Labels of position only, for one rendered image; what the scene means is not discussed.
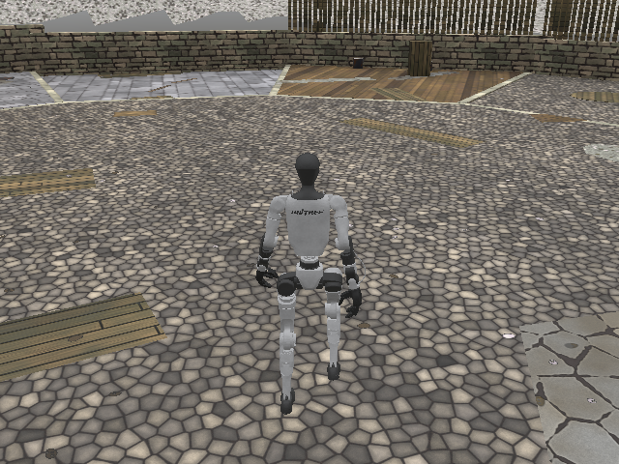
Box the right robot upper arm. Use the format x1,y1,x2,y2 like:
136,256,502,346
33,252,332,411
328,194,350,250

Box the left robot forearm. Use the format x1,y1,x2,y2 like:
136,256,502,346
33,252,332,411
256,233,274,272

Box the robot left hand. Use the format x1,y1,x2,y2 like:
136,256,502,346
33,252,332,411
255,268,279,288

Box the robot head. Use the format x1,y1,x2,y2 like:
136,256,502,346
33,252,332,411
291,153,325,200

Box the robot right hand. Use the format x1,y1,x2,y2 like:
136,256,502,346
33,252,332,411
339,287,362,318

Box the left robot upper arm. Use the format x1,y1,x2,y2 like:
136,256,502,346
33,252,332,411
263,195,288,248

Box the right robot forearm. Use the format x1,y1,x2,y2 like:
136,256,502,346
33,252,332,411
340,236,360,290

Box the robot left foot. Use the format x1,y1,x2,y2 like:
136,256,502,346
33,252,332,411
280,388,295,415

